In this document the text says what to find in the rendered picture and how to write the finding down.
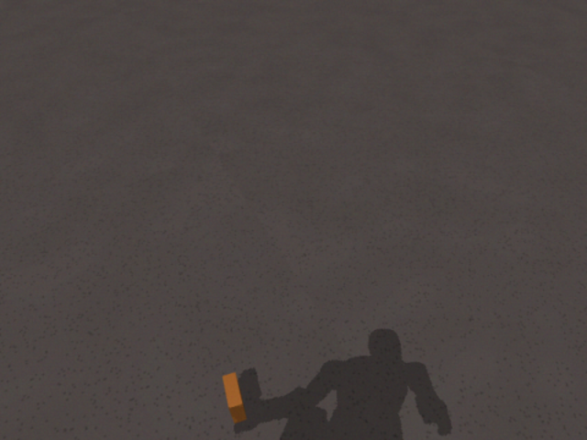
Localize carton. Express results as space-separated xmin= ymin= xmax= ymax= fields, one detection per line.
xmin=222 ymin=372 xmax=247 ymax=424

